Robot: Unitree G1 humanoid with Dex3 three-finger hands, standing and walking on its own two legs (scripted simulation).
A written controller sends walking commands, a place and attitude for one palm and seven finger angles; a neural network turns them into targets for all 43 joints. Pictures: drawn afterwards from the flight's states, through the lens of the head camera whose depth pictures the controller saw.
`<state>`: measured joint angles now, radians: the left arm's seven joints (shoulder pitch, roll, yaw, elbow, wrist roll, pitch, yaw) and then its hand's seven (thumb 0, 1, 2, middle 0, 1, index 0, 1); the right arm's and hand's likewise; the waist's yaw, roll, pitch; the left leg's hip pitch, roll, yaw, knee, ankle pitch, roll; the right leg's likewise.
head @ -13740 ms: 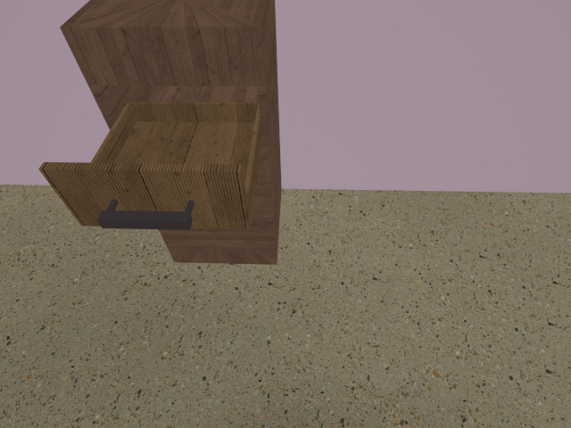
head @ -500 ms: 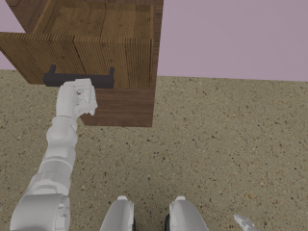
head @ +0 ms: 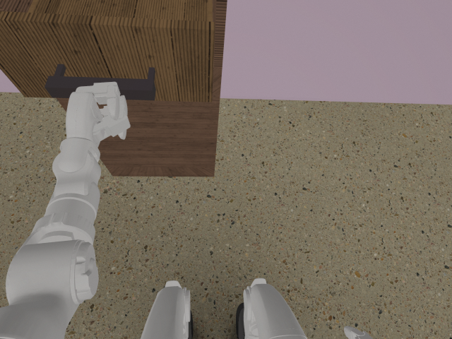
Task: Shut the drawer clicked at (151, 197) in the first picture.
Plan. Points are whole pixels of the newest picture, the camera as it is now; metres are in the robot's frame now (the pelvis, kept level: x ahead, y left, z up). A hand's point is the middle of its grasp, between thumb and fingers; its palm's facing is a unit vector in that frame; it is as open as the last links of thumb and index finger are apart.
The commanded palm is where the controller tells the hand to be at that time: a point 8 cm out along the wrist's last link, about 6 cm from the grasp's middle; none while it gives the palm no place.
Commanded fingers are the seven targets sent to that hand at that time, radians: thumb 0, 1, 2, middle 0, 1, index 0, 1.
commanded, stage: push the drawer shut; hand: left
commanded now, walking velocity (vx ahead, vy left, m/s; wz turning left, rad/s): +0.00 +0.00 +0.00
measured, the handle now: (105, 79) +0.56 +0.20 +0.06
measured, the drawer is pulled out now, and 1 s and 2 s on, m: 0.11 0.00 0.00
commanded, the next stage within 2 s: pull the fist back off the drawer in 1.22 s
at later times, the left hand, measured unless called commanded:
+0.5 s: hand (124, 85) +0.55 +0.17 +0.05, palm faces -0.03 -1.00 -0.04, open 3.2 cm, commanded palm +0.56 +0.20 +0.06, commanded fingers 0.00 0.90 0.90 -1.40 -1.60 -1.40 -1.60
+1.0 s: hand (125, 66) +0.60 +0.17 +0.05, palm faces -0.02 -1.00 -0.04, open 3.4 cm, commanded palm +0.62 +0.18 +0.06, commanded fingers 0.00 0.90 0.90 -1.40 -1.60 -1.40 -1.60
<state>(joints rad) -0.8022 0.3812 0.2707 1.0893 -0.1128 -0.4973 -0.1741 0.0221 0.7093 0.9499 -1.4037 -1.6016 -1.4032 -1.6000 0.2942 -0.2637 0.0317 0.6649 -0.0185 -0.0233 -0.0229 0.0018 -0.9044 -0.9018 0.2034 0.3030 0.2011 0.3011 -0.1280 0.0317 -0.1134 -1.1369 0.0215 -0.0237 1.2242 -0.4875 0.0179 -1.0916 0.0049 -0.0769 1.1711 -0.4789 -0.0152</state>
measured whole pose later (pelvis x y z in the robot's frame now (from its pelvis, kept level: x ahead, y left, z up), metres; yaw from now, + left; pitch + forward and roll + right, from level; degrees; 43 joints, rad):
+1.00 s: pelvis +0.00 +0.02 -0.02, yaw -3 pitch +31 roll -7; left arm -1.25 0.65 0.38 1.34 0.05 -0.35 -0.16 0.06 0.59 0.91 -1.40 -1.60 -1.40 -1.60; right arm 0.39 -0.26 0.09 0.66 -0.08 0.02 0.01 0.00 -0.90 -0.90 0.20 0.30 0.20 0.30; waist -0.28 0.05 -0.10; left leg -1.35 0.04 -0.05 1.31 -0.50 0.04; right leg -1.28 0.03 -0.10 1.20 -0.46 0.00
